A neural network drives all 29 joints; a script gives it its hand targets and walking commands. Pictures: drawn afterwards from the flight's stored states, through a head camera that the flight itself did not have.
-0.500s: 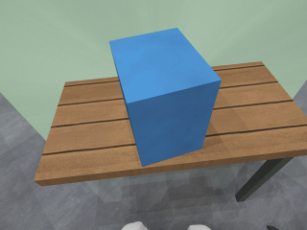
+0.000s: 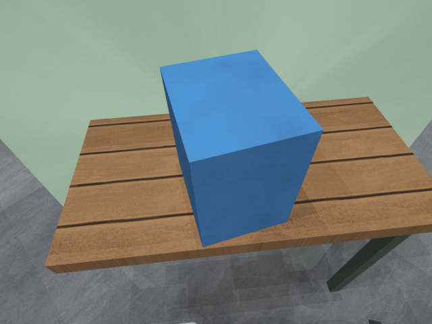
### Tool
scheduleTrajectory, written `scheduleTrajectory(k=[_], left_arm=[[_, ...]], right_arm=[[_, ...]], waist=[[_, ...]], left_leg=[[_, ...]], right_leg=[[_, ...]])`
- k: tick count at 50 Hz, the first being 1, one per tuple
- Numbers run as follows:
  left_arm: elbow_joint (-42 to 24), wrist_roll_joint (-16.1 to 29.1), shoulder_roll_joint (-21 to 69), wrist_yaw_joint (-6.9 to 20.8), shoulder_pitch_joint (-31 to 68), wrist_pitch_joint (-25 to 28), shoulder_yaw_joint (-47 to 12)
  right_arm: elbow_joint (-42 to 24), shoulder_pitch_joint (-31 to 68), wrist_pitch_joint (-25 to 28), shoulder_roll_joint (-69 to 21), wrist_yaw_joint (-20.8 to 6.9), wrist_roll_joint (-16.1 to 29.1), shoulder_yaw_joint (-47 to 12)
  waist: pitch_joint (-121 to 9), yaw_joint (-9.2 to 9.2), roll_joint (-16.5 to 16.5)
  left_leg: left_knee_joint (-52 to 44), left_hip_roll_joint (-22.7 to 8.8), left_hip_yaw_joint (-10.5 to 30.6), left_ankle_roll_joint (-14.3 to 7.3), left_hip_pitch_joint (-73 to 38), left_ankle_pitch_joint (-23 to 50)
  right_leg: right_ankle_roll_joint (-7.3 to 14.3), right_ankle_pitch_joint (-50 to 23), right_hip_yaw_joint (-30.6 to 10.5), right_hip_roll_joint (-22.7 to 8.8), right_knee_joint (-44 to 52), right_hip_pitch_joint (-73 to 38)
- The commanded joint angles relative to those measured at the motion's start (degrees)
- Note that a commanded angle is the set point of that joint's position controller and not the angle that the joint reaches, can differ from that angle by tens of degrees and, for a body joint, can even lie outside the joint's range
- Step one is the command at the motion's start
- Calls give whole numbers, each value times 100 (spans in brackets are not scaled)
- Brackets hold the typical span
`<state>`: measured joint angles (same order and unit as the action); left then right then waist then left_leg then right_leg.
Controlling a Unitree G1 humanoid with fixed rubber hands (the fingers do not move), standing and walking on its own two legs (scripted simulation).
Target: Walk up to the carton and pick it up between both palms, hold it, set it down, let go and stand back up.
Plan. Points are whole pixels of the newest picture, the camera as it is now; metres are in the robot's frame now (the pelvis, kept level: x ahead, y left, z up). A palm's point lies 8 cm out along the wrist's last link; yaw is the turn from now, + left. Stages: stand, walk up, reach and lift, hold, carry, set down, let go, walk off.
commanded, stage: walk up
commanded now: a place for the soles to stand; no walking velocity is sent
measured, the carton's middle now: (229, 151) +0.42 +0.00 +0.08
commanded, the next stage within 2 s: reach and lift in 1.84 s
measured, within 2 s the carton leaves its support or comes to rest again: neither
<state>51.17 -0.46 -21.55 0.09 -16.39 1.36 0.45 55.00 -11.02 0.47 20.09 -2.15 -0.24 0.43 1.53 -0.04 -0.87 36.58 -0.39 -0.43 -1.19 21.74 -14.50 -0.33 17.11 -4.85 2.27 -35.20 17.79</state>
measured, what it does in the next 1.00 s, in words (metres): steps on the spot: right foot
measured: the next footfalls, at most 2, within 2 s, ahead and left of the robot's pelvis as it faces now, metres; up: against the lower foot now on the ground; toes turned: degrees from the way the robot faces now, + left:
right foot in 0.90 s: +0.05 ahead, -0.09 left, +0.00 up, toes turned +1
left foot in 1.14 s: +0.05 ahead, +0.17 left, +0.00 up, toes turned -3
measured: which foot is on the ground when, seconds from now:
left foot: down 0.00-0.94, up 0.96-1.00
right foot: down 0.00-0.64, up 0.66-0.88, down 0.90-1.00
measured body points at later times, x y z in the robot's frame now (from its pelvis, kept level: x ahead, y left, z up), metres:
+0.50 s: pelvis +0.00 +0.00 +0.00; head +0.01 +0.00 +0.45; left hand +0.06 +0.31 -0.12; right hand +0.08 -0.31 -0.12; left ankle +0.05 +0.11 -0.72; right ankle +0.02 -0.14 -0.72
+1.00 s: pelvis +0.00 +0.03 +0.00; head +0.04 +0.01 +0.44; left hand +0.05 +0.35 -0.11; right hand +0.06 -0.26 -0.15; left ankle +0.04 +0.12 -0.71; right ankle +0.00 -0.10 -0.72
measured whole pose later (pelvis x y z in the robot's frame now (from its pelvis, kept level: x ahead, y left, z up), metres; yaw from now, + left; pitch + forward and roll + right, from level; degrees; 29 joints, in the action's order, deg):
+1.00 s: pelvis +0.00 +0.03 +0.00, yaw -1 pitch -3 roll +0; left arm 51.2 -0.5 -21.7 -2.7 -16.1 2.6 0.5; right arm 53.8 -10.2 -2.9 21.1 -2.6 -1.9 0.4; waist 7.8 0.6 -2.7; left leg 42.1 4.0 -0.6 -2.4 20.6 -23.1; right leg 0.2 20.9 -4.2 0.8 -38.7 15.2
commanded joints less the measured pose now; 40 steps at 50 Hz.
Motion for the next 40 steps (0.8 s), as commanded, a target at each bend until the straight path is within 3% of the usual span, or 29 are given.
scheduleTrajectory(k=[1,10,17,18,20,22,24,26,29,30,31,32,33,35,38,40], left_arm=[[40,64,-1108,-85,321,157,220],[64,27,-1101,-75,353,150,227],[50,16,-1103,-57,383,158,233],[61,26,-1580,-219,114,232,386],[34,-30,-1741,-319,-108,254,468],[13,-67,-1859,-380,-196,266,543],[-106,-92,-1973,-426,-14,281,614],[-182,-88,-1940,-450,216,285,611],[-293,-59,-1735,-445,505,238,534],[-318,-32,-1585,-429,481,202,489],[-305,32,-1341,-422,355,171,432],[-299,85,-1306,-461,200,120,412],[-237,72,-1426,-481,9,92,442],[-119,54,-1513,-449,-244,81,468],[-53,73,-1504,-414,-409,68,497],[-67,42,-1457,-380,-398,93,476]], right_arm=[[-172,548,252,1284,192,6,282],[-147,662,205,1249,177,-5,284],[-123,640,211,1250,167,-13,282],[-362,526,23,1620,63,-201,478],[-436,404,-97,1354,8,-222,481],[-504,357,-149,1237,-21,-258,510],[-547,219,-180,1248,-48,-289,552],[-527,66,-202,1295,-79,-277,592],[-435,-256,-198,1359,-90,-258,632],[-454,-277,-191,1529,-71,-281,660],[-540,-118,-179,1751,-66,-265,684],[-675,90,-170,1737,-78,-230,635],[-691,172,-167,1757,-82,-255,653],[-738,278,-179,1677,-40,-241,644],[-771,195,-185,1610,-3,-217,659],[-751,82,-171,1570,21,-207,649]], waist=[[-603,-20,20],[-220,-24,64],[-212,-20,89],[105,-49,-365],[18,-7,63],[57,4,363],[126,66,498],[89,166,517],[18,388,521],[72,404,34],[31,347,-745],[19,293,-933],[15,249,-684],[180,165,-622],[67,172,-658],[-82,177,-544]], left_leg=[[-1330,-898,934,-353,-1138,654],[-1579,-829,945,-294,-902,-444],[-1662,-804,917,-247,-975,-642],[-1221,-503,661,-340,-724,-361],[-601,-302,455,-334,-535,-189],[145,-62,283,-216,-286,-510],[838,-18,534,-174,-109,-960],[828,-59,576,-206,-268,-968],[-20,-154,608,-333,-853,-695],[-948,-493,1047,-519,-922,-687],[-1873,-1094,1959,-844,-870,-610],[-2189,-1524,2503,-1079,-804,-438],[-2299,-1638,2686,-1134,-649,-706],[-2237,-1431,2360,-1008,-535,-984],[-1914,-1245,2011,-1060,-779,-302],[-1781,-1230,1986,-1077,-939,-391]], right_leg=[[422,-1098,-530,-545,682,-209],[462,-645,-635,-529,940,-11],[474,-561,-657,-517,1042,35],[523,-692,-714,-676,893,251],[675,-472,-1194,-1000,1014,183],[1041,-190,-1867,-1538,1289,229],[1407,-152,-2350,-1967,1399,453],[1393,-284,-2132,-1971,1268,616],[936,-432,-1432,-1485,640,878],[645,-408,-772,-943,39,996],[366,86,53,-122,-933,979],[277,1566,313,152,-1414,1061],[296,1817,174,46,-1872,948],[323,1599,119,-120,-2054,945],[300,1389,267,-207,-1934,882],[291,1408,387,-332,-1395,703]])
